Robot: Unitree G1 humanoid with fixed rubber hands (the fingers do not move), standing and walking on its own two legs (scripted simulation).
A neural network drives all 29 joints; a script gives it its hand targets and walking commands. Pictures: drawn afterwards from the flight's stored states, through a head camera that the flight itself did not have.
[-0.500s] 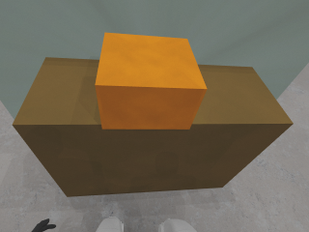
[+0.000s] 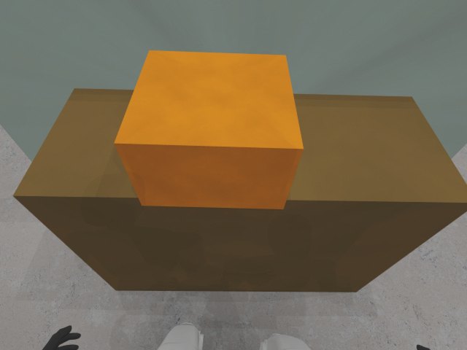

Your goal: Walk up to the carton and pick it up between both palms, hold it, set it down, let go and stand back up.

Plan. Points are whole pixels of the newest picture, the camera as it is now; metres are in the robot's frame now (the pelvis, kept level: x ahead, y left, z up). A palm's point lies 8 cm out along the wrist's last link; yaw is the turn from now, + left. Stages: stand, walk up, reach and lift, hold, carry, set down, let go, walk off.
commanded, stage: walk up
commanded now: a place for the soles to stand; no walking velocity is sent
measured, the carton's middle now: (215, 128) +0.52 +0.06 +0.06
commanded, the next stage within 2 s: none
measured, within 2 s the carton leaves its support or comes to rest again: neither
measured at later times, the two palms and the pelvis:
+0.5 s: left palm out of the picture +0.09 +0.33 -0.10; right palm out of the picture +0.09 -0.31 -0.07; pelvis +0.00 +0.02 +0.00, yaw +1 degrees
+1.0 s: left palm out of the picture +0.08 +0.34 -0.08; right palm out of the picture +0.13 -0.30 -0.07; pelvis +0.02 +0.02 +0.01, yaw +4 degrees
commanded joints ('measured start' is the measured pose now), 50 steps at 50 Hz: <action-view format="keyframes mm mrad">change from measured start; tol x32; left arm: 1 -68 217 9 -68 -25 -12 1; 50 54 319 36 -35 -5 -48 7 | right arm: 1 95 -219 -34 12 -33 -39 0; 50 -78 -164 -29 -76 -23 -15 57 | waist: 1 -49 -11 -200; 32 -69 239 -85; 50 0 -137 -66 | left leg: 1 269 24 -45 -304 310 99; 4 190 274 -508 -415 428 322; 11 -173 18 -7 16 -169 49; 19 99 185 -385 -394 215 229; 25 -23 25 24 -169 97 52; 29 154 86 -197 -329 276 133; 33 237 261 -593 -551 -269 309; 39 -527 -98 -19 142 -144 45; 50 -19 3 121 -195 18 52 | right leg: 1 33 -180 210 -46 538 -46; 4 -79 -10 131 49 -134 32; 10 240 -398 603 -486 80 -136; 17 8 -44 147 -92 100 16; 23 195 -281 485 -444 -32 -94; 34 -216 0 140 18 -231 -8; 38 401 -237 598 -560 -306 -62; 45 402 -340 470 -409 554 -156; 50 225 -256 262 -290 588 -147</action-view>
